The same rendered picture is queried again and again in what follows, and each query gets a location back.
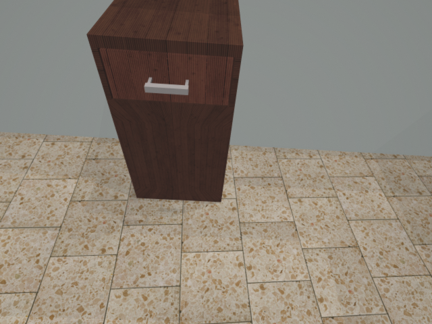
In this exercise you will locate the handle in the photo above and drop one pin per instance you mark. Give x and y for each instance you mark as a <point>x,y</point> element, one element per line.
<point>166,88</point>

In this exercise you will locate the drawer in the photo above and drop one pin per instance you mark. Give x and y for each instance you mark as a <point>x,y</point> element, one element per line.
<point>128,70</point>

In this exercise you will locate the cabinet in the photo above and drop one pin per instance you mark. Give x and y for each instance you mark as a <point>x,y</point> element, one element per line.
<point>173,151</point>

